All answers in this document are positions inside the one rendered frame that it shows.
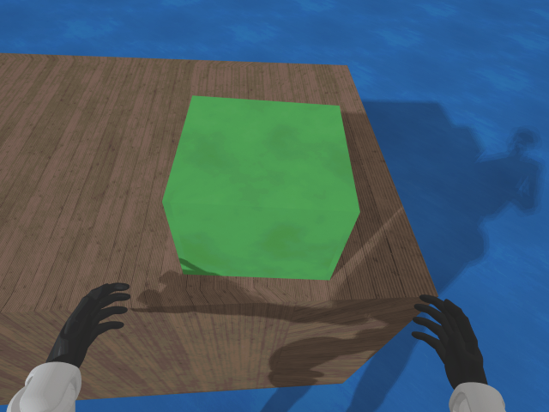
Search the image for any carton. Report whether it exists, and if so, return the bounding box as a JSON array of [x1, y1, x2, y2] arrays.
[[162, 95, 360, 280]]

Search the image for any robot right hand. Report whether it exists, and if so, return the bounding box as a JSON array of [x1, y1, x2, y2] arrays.
[[412, 294, 488, 389]]

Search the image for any left robot forearm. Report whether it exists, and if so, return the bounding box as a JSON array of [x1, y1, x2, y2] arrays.
[[7, 361, 81, 412]]

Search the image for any pedestal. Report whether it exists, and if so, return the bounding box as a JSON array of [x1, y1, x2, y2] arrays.
[[0, 53, 438, 405]]

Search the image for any robot left hand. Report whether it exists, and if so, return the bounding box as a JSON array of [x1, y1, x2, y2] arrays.
[[45, 282, 130, 368]]

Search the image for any right robot forearm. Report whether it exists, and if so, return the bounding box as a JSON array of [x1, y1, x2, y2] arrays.
[[449, 382, 506, 412]]

